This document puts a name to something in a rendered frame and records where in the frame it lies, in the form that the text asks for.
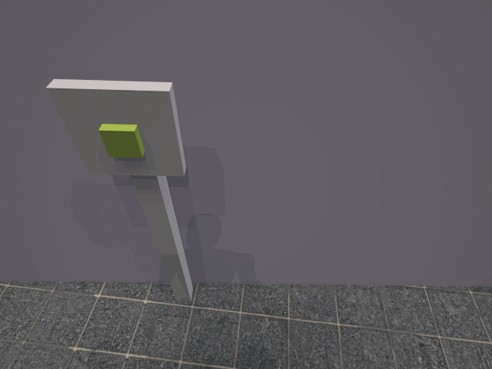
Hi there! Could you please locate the button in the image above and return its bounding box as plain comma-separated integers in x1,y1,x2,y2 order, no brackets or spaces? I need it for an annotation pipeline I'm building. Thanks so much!
98,124,145,158

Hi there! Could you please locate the panel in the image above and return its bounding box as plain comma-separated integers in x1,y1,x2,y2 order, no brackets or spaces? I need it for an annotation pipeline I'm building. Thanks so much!
46,79,193,302

